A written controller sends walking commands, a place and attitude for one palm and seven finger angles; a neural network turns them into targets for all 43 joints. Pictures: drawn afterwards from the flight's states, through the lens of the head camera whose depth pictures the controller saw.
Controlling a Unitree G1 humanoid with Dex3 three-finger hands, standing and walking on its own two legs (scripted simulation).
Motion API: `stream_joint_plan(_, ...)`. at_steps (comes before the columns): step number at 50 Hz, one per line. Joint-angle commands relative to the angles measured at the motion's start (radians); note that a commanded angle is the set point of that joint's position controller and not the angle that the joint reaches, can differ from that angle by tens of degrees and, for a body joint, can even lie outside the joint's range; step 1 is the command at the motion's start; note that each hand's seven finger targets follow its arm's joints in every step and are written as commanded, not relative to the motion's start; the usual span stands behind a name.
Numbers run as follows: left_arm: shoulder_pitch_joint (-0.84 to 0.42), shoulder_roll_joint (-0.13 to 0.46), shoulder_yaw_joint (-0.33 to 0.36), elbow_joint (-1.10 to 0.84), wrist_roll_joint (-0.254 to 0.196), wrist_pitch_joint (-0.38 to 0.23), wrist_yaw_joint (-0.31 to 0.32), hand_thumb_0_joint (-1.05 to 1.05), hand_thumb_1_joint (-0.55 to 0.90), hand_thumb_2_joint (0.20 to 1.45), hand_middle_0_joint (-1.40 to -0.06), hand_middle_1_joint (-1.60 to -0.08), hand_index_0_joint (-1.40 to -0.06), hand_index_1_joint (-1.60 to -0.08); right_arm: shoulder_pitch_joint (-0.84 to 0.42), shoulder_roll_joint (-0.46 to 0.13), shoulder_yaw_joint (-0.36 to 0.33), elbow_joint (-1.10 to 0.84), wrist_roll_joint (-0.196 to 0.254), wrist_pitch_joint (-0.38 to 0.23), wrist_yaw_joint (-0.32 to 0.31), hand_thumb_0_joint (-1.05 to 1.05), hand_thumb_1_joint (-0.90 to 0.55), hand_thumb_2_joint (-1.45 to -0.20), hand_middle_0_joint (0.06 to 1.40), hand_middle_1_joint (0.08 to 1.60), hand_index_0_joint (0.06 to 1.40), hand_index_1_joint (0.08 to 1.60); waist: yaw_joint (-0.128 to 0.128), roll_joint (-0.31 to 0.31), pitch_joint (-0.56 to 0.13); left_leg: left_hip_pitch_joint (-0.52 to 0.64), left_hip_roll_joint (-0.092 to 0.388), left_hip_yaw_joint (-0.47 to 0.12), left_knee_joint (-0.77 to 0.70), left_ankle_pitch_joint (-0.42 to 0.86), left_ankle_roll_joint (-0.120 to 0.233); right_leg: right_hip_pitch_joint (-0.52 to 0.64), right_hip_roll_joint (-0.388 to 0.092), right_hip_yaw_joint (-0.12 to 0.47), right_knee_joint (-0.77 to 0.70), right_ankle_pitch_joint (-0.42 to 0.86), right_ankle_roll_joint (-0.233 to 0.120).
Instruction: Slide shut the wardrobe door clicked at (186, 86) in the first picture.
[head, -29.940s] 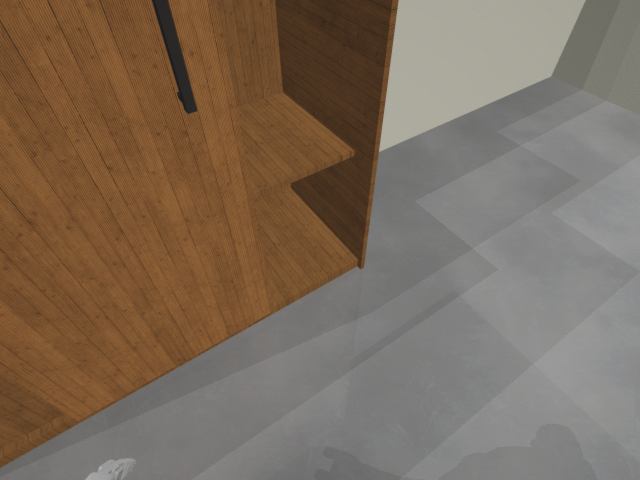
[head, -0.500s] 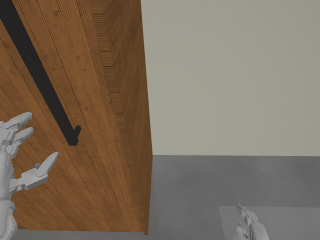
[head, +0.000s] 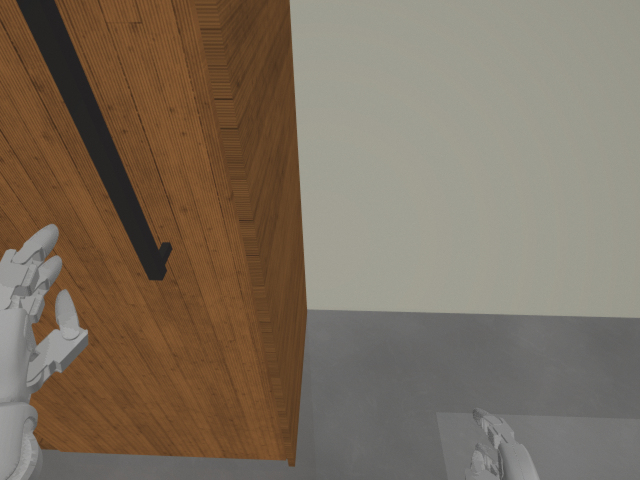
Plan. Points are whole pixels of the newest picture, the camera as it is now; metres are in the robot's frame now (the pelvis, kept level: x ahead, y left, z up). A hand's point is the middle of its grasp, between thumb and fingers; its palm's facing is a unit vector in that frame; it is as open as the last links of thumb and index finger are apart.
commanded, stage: step back with the hand held close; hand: left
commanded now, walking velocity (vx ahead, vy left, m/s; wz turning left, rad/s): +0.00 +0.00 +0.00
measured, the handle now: (117, 157) +0.33 +0.26 +0.27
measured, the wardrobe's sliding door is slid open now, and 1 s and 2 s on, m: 0.00 0.00 0.00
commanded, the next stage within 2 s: stop stepping back and stand still in 1.50 s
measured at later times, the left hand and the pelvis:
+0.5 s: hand (88, 347) +0.19 +0.26 +0.15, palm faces +0.33 -0.80 -0.49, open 7.4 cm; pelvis -0.02 +0.01 +0.00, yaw -2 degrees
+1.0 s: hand out of the picture +0.13 +0.30 +0.17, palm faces +0.47 -0.76 -0.45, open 7.4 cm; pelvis -0.07 +0.03 -0.01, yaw +2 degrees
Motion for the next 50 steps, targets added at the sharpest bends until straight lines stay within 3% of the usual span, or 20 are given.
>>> stream_joint_plan(1,-0.128,0.194,0.103,-0.238,-0.001,-0.079,0.014,0.0,0.9,0.9,-0.2,-0.3,-0.2,-0.3,-0.15,-0.114,-0.046,-0.168,0.006,-0.063,-0.008,0.0,-0.9,-0.9,0.2,0.3,0.2,0.3,0.0,0.031,-0.048,0.007,0.098,-0.088,-0.098,0.121,-0.06,-0.034,-0.036,0.032,-0.064,0.088,-0.018)
stream_joint_plan(5,-0.116,0.196,0.111,-0.214,-0.003,-0.084,0.016,0.0,0.9,0.9,-0.2,-0.3,-0.2,-0.3,-0.153,-0.111,-0.044,-0.163,0.007,-0.07,-0.01,0.0,-0.9,-0.9,0.2,0.3,0.2,0.3,0.002,0.028,-0.015,-0.015,0.091,-0.083,-0.104,0.074,-0.053,-0.041,-0.037,0.036,-0.077,0.055,-0.018)
stream_joint_plan(6,-0.15,0.248,0.162,-0.233,-0.007,-0.089,0.022,0.0,0.9,0.9,-0.2,-0.3,-0.2,-0.3,-0.155,-0.112,-0.045,-0.163,0.008,-0.071,-0.012,0.0,-0.9,-0.9,0.2,0.3,0.2,0.3,0.007,0.01,-0.029,-0.014,0.091,-0.085,-0.103,0.077,-0.05,-0.033,-0.037,0.038,-0.083,0.057,-0.019)
stream_joint_plan(7,-0.285,0.373,0.294,-0.335,0.0,-0.145,0.032,0.0,0.9,0.9,-0.2,-0.3,-0.2,-0.3,-0.151,-0.133,-0.044,-0.202,0.01,-0.055,-0.01,0.0,-0.9,-0.9,0.2,0.3,0.2,0.3,-0.028,0.005,0.079,-0.107,0.098,-0.104,-0.071,-0.016,-0.009,-0.121,-0.088,0.175,-0.165,0.046,-0.015)
stream_joint_plan(8,-0.277,0.367,0.294,-0.284,0.001,-0.167,0.031,0.0,0.9,0.9,-0.2,-0.3,-0.2,-0.3,-0.139,-0.119,-0.041,-0.179,0.009,-0.043,-0.012,0.0,-0.9,-0.9,0.2,0.3,0.2,0.3,-0.035,-0.03,0.1,-0.102,0.084,-0.113,-0.039,-0.038,-0.01,-0.162,-0.122,0.203,-0.202,0.004,-0.025)
stream_joint_plan(9,-0.153,0.258,0.206,-0.184,0.006,-0.162,0.02,0.0,0.9,0.9,-0.2,-0.3,-0.2,-0.3,-0.143,-0.117,-0.042,-0.159,0.002,-0.032,-0.009,0.0,-0.9,-0.9,0.2,0.3,0.2,0.3,-0.044,-0.068,0.104,-0.069,0.08,-0.108,0.001,-0.021,-0.008,-0.22,-0.138,0.225,-0.227,-0.017,-0.031)
stream_joint_plan(11,-0.03,0.179,0.14,-0.135,0.013,-0.156,0.011,0.0,0.9,0.9,-0.2,-0.3,-0.2,-0.3,-0.121,-0.129,-0.054,-0.171,0.0,-0.016,0.003,0.0,-0.9,-0.9,0.2,0.3,0.2,0.3,-0.045,-0.098,0.041,-0.038,0.088,-0.099,0.048,0.035,-0.01,-0.226,-0.168,0.232,-0.216,0.02,-0.032)
stream_joint_plan(13,0.019,0.151,0.111,-0.161,0.015,-0.167,0.01,0.0,0.9,0.9,-0.2,-0.3,-0.2,-0.3,-0.114,-0.137,-0.064,-0.179,0.003,-0.005,0.009,0.0,-0.9,-0.9,0.2,0.3,0.2,0.3,-0.047,-0.034,-0.038,-0.029,0.106,-0.092,0.034,0.109,-0.016,-0.179,-0.174,0.194,-0.157,0.12,-0.029)
stream_joint_plan(15,0.062,0.183,0.138,-0.199,0.014,-0.173,0.019,0.0,0.9,0.9,-0.2,-0.3,-0.2,-0.3,-0.108,-0.147,-0.069,-0.192,0.005,0.008,0.007,0.0,-0.9,-0.9,0.2,0.3,0.2,0.3,-0.044,0.001,-0.104,-0.026,0.134,-0.105,-0.012,0.205,-0.016,-0.132,-0.142,0.148,-0.08,0.208,-0.01)
stream_joint_plan(19,0.068,0.263,0.217,-0.297,0.013,-0.18,0.036,0.0,0.9,0.9,-0.2,-0.3,-0.2,-0.3,-0.121,-0.141,-0.074,-0.226,0.007,0.032,-0.011,0.0,-0.9,-0.9,0.2,0.3,0.2,0.3,-0.036,-0.052,-0.184,-0.051,0.166,-0.127,-0.027,0.346,-0.007,-0.056,-0.103,0.113,0.011,0.321,0.013)
stream_joint_plan(23,0.054,0.318,0.274,-0.393,0.015,-0.198,0.048,0.0,0.9,0.9,-0.2,-0.3,-0.2,-0.3,-0.124,-0.139,-0.077,-0.245,0.007,0.035,-0.024,0.0,-0.9,-0.9,0.2,0.3,0.2,0.3,-0.031,0.019,-0.222,-0.105,0.185,-0.155,-0.028,0.398,-0.002,0.001,-0.086,0.114,0.086,0.374,0.008)
stream_joint_plan(24,0.073,0.303,0.267,-0.386,0.013,-0.198,0.049,0.0,0.9,0.9,-0.2,-0.3,-0.2,-0.3,-0.118,-0.134,-0.076,-0.248,0.007,0.033,-0.026,0.0,-0.9,-0.9,0.2,0.3,0.2,0.3,-0.031,0.029,-0.221,-0.116,0.188,-0.156,-0.029,0.393,-0.003,0.003,-0.085,0.113,0.097,0.362,0.008)
stream_joint_plan(28,0.124,0.257,0.249,-0.322,0.014,-0.195,0.047,0.0,0.9,0.9,-0.2,-0.3,-0.2,-0.3,-0.101,-0.145,-0.08,-0.239,0.001,0.025,-0.023,0.0,-0.9,-0.9,0.2,0.3,0.2,0.3,-0.034,0.068,-0.167,-0.219,0.214,-0.187,-0.07,0.27,0.005,-0.005,-0.065,0.11,0.123,0.245,0.008)
stream_joint_plan(32,0.101,0.227,0.225,-0.261,0.023,-0.189,0.044,0.0,0.9,0.9,-0.2,-0.3,-0.2,-0.3,-0.085,-0.152,-0.081,-0.229,0.003,0.023,-0.018,0.0,-0.9,-0.9,0.2,0.3,0.2,0.3,-0.05,0.016,-0.081,-0.37,0.224,-0.216,-0.101,-0.003,0.017,-0.006,-0.068,0.14,0.118,0.155,0.0)
stream_joint_plan(37,0.025,0.223,0.199,-0.272,0.042,-0.203,0.049,0.0,0.9,0.9,-0.2,-0.3,-0.2,-0.3,-0.08,-0.151,-0.079,-0.227,0.002,0.008,-0.018,0.0,-0.9,-0.9,0.2,0.3,0.2,0.3,-0.063,-0.074,-0.015,-0.382,0.16,-0.204,-0.048,-0.303,0.016,-0.153,-0.119,0.222,-0.031,-0.111,-0.03)
stream_joint_plan(41,-0.025,0.251,0.209,-0.36,0.051,-0.228,0.065,0.0,0.9,0.9,-0.2,-0.3,-0.2,-0.3,-0.084,-0.151,-0.074,-0.224,-0.006,-0.009,-0.021,0.0,-0.9,-0.9,0.2,0.3,0.2,0.3,-0.066,-0.039,-0.038,-0.314,0.155,-0.216,-0.041,-0.272,0.014,-0.21,-0.12,0.201,-0.043,-0.155,-0.036)
stream_joint_plan(44,-0.036,0.264,0.243,-0.417,0.066,-0.249,0.069,0.0,0.9,0.9,-0.2,-0.3,-0.2,-0.3,-0.098,-0.158,-0.071,-0.227,-0.01,-0.031,-0.029,0.0,-0.9,-0.9,0.2,0.3,0.2,0.3,-0.052,0.145,-0.102,-0.473,0.268,-0.341,-0.24,-0.329,0.054,0.041,-0.007,0.083,0.221,0.046,0.019)
stream_joint_plan(45,-0.036,0.267,0.252,-0.414,0.074,-0.255,0.066,0.0,0.9,0.9,-0.2,-0.3,-0.2,-0.3,-0.094,-0.154,-0.075,-0.226,-0.014,-0.037,-0.028,0.0,-0.9,-0.9,0.2,0.3,0.2,0.3,-0.045,0.181,-0.116,-0.515,0.299,-0.369,-0.271,-0.366,0.065,0.088,0.016,0.072,0.297,0.058,0.026)
stream_joint_plan(48,-0.002,0.27,0.277,-0.37,0.076,-0.257,0.054,0.0,0.9,0.9,-0.2,-0.3,-0.2,-0.3,-0.085,-0.148,-0.088,-0.22,-0.026,-0.04,-0.022,0.0,-0.9,-0.9,0.2,0.3,0.2,0.3,-0.043,0.138,-0.099,-0.565,0.327,-0.374,-0.265,-0.344,0.092,0.1,0.031,0.089,0.378,-0.011,0.028)
stream_joint_plan(50,0.054,0.237,0.257,-0.323,0.064,-0.264,0.044,0.0,0.9,0.9,-0.2,-0.3,-0.2,-0.3,-0.058,-0.143,-0.087,-0.2,-0.027,-0.044,-0.012,0.0,-0.9,-0.9,0.2,0.3,0.2,0.3,-0.048,0.065,-0.064,-0.454,0.313,-0.356,-0.208,-0.183,0.084,0.007,0.028,0.082,0.267,-0.046,0.019)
